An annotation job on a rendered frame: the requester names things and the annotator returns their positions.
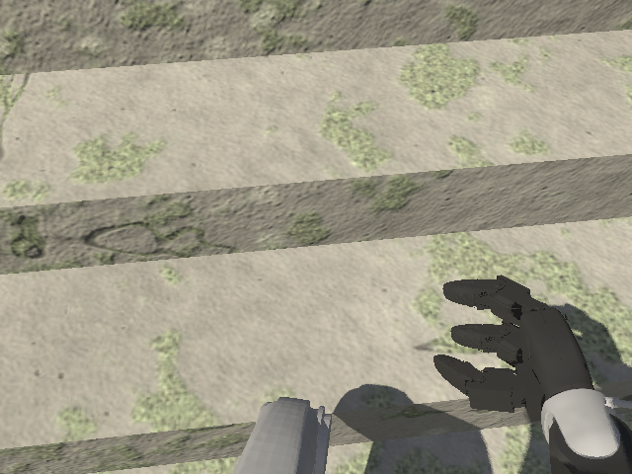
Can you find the left robot thigh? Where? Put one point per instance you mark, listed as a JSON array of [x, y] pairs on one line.
[[289, 437]]

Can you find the robot right forearm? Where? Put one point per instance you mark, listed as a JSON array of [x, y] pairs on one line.
[[583, 436]]

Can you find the right robot hand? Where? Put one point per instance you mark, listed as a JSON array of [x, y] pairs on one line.
[[543, 349]]

